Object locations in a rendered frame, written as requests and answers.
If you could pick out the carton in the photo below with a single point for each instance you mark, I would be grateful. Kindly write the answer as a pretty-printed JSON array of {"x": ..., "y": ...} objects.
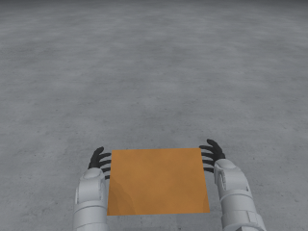
[{"x": 157, "y": 181}]

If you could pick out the left robot hand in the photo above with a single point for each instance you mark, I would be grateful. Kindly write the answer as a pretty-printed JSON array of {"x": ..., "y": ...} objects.
[{"x": 94, "y": 161}]

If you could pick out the robot left forearm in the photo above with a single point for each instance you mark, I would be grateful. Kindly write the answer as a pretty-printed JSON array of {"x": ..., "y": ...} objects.
[{"x": 90, "y": 202}]

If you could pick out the robot right forearm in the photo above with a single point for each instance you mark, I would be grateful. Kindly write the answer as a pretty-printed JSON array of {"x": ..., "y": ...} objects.
[{"x": 237, "y": 203}]

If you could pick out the right robot hand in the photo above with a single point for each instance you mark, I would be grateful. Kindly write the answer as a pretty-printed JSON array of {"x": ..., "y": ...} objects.
[{"x": 215, "y": 155}]

